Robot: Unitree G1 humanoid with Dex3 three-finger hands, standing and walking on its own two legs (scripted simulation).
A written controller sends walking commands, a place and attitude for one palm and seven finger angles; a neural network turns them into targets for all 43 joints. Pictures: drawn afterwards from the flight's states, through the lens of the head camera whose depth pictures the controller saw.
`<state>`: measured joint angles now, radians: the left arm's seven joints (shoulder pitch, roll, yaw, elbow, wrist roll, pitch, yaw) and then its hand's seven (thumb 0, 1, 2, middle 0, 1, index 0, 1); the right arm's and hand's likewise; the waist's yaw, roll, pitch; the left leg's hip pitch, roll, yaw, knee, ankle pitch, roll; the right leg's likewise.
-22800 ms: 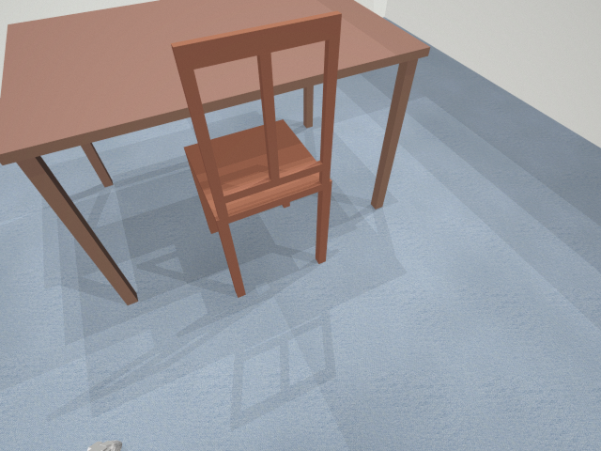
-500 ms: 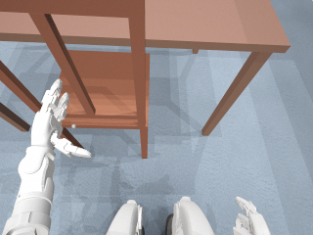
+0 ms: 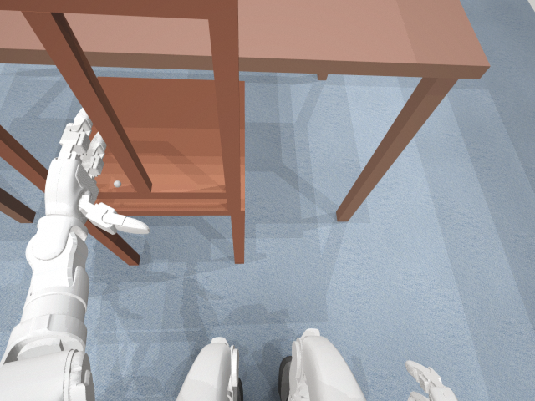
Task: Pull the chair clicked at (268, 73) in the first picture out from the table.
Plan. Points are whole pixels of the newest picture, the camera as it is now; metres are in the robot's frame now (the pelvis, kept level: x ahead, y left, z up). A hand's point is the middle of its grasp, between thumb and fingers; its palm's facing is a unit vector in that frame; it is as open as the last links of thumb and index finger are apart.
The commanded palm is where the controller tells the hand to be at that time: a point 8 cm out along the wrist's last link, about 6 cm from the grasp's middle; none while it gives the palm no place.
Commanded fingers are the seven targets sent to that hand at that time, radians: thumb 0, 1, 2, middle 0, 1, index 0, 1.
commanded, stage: push the fingers through the gap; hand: left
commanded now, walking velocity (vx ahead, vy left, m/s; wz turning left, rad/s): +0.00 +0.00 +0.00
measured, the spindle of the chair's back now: (110, 128) +0.48 +0.23 +0.06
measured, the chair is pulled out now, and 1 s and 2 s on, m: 0.00 0.00 0.00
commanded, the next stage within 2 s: hook a spindle and tug to test in 0.84 s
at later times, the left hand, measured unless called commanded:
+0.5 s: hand (121, 155) +0.46 +0.23 +0.02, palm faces +0.04 -1.00 -0.04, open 16.9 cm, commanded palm +0.44 +0.26 +0.02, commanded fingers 0.00 -0.50 0.30 -0.06 -0.08 -0.06 -0.08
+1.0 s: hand (124, 158) +0.46 +0.22 +0.02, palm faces +0.04 -1.00 -0.04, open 16.9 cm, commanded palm +0.44 +0.26 +0.02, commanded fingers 0.00 -0.50 0.30 -0.13 -0.30 -0.13 -0.30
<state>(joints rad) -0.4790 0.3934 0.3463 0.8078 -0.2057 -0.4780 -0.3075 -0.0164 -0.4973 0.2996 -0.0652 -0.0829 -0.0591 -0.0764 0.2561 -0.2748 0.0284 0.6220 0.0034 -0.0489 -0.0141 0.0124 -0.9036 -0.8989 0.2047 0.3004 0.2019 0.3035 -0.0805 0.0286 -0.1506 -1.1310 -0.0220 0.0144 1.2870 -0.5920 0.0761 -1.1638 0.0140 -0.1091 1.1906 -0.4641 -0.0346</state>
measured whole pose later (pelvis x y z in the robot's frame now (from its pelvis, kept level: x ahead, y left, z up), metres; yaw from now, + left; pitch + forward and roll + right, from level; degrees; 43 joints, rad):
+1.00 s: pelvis +0.00 +0.00 +0.00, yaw +0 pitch +26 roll -5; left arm -0.65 0.45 0.38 0.99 -0.15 -0.50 -0.28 -0.02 -0.50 0.30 -0.07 -0.09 -0.06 -0.08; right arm 0.27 -0.27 0.04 0.61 -0.01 0.05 0.00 0.01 -0.90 -0.90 0.20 0.30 0.20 0.30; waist -0.12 0.03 -0.14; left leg -1.15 -0.02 0.01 1.28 -0.59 0.08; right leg -1.18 0.02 -0.11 1.17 -0.45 -0.03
